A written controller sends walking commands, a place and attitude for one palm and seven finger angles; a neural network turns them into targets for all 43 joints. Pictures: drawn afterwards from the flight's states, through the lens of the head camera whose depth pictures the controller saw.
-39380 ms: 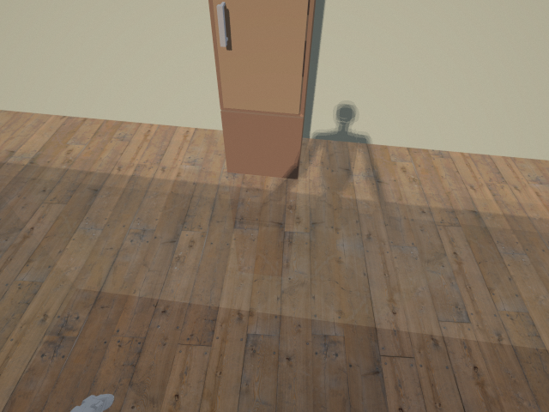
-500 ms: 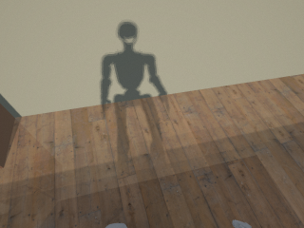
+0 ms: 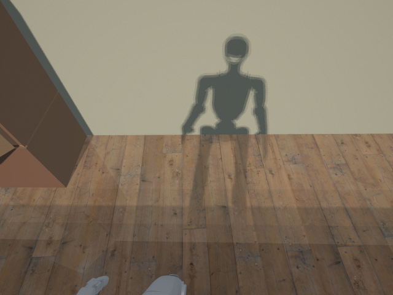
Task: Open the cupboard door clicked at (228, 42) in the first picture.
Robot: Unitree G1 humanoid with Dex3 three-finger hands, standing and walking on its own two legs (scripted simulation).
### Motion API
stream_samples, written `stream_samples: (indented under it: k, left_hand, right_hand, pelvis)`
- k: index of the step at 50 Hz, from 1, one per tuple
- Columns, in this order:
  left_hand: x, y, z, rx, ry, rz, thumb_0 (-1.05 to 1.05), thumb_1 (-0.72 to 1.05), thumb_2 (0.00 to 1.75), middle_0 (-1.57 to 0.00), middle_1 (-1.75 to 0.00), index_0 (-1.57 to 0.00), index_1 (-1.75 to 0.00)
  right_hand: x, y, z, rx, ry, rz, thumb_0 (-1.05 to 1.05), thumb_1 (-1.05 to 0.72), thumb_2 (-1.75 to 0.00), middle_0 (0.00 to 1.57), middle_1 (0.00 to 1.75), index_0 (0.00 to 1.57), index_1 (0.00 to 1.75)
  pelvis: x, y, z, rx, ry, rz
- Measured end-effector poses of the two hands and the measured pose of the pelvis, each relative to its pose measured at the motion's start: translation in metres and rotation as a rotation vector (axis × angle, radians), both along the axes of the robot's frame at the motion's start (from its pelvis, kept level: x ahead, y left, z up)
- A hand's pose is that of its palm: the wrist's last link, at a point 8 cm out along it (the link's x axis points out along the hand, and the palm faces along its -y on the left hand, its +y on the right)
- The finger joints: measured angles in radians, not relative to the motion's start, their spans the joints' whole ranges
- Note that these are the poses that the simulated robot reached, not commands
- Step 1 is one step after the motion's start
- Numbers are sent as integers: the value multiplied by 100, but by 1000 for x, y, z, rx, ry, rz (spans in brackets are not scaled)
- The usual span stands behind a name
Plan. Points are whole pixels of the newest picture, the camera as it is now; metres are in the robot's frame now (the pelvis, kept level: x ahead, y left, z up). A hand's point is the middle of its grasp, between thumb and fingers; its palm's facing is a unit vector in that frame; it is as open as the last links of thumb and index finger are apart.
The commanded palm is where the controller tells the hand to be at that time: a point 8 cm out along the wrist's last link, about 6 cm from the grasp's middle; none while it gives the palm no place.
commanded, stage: turn to face it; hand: left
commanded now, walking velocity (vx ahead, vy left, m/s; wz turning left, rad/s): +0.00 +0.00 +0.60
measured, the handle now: out of the picture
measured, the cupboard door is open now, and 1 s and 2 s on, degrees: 50 50 50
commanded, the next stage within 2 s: take the last steps up to it in 1.32 s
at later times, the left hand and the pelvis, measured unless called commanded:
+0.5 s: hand out of the picture +0.00 +0.27 -0.17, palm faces +0.34 -0.91 -0.24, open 7.4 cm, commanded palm none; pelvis +0.00 +0.03 +0.00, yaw +18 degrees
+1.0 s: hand out of the picture -0.01 +0.20 -0.15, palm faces +0.57 -0.78 -0.25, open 7.4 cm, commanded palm none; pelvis +0.03 -0.01 +0.01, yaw +37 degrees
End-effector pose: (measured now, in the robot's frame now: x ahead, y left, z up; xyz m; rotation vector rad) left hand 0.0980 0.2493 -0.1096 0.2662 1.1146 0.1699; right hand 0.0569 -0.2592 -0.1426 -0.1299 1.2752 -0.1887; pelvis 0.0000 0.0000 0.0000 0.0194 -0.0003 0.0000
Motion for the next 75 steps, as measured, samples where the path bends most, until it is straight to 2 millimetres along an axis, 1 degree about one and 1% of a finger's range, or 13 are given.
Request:
stream_samples:
  k: [5, 9, 15, 18, 25, 31, 39, 46, 52, 59, 62, 67, 75]
  left_hand:
    - [-32, -11, -4, -42, 51, 79, 0, 91, 89, -20, -30, -20, -30]
    - [-61, -9, -15, -77, 81, 152, 0, 91, 89, -20, -30, -20, -30]
    - [-112, 20, -47, -116, 148, 282, 0, 91, 89, -20, -30, -20, -30]
    - [-127, 36, -52, -107, 187, 330, 1, 91, 89, -20, -30, -20, -30]
    - [-119, 58, -30, -82, 114, 388, 1, 91, 90, -20, -30, -20, -30]
    - [-102, 59, -16, -57, 43, 416, 1, 91, 90, -20, -30, -19, -30]
    - [-84, 32, -6, -7, -52, 462, 0, 91, 90, -20, -30, -20, -30]
    - [-118, -4, -1, -30, -1, 567, 0, 91, 89, -20, -30, -20, -30]
    - [-163, -25, -12, -83, 55, 686, 0, 91, 89, -20, -30, -20, -30]
    - [-238, -30, -47, -148, 163, 833, 0, 91, 89, -20, -30, -20, -30]
    - [-256, -26, -48, -149, 205, 869, 1, 91, 89, -20, -30, -20, -30]
    - [-258, -17, -34, -137, 166, 898, 1, 91, 90, -20, -30, -19, -30]
    - [-233, -19, -18, -105, 99, 902, 0, 91, 90, -20, -30, -19, -30]
  right_hand:
    - [20, -4, 12, -8, 11, 66, 0, -91, -90, 20, 30, 20, 30]
    - [49, 7, 18, -28, -4, 152, 0, -91, -90, 20, 30, 20, 30]
    - [105, 44, 22, -76, -112, 292, 0, -91, -90, 20, 30, 20, 30]
    - [117, 61, 28, -90, -150, 345, 0, -91, -90, 20, 30, 20, 30]
    - [114, 82, 38, -86, -109, 413, 0, -91, -90, 20, 30, 20, 30]
    - [107, 80, 31, -60, -53, 437, 0, -91, -90, 20, 30, 21, 30]
    - [112, 52, 3, -25, 24, 465, 0, -90, -90, 20, 30, 21, 30]
    - [145, 49, 6, -24, 41, 552, 0, -91, -90, 20, 30, 20, 30]
    - [182, 83, 15, -36, 9, 679, 0, -91, -90, 20, 30, 20, 30]
    - [221, 162, 20, -39, -153, 839, 0, -91, -90, 19, 30, 20, 30]
    - [221, 183, 29, -32, -194, 881, 0, -91, -90, 20, 30, 20, 30]
    - [209, 198, 35, -19, -182, 920, 0, -91, -90, 20, 30, 20, 30]
    - [187, 183, 18, 26, -81, 916, 0, -91, -90, 20, 30, 21, 30]
  pelvis:
    - [3, -5, 7, 17, -4, 74]
    - [4, -1, 6, 16, -5, 130]
    - [3, 21, -12, -16, -1, 214]
    - [0, 27, -12, -20, -2, 240]
    - [0, 33, 5, -50, 16, 314]
    - [5, 26, 8, -58, 24, 379]
    - [18, -3, -4, -28, 33, 480]
    - [25, -10, 5, 0, 5, 588]
    - [27, -5, 6, 18, 1, 674]
    - [16, 19, -13, -6, -7, 744]
    - [13, 23, -10, -11, -15, 754]
    - [9, 25, 2, -28, -16, 782]
    - [17, 18, 5, -26, -7, 821]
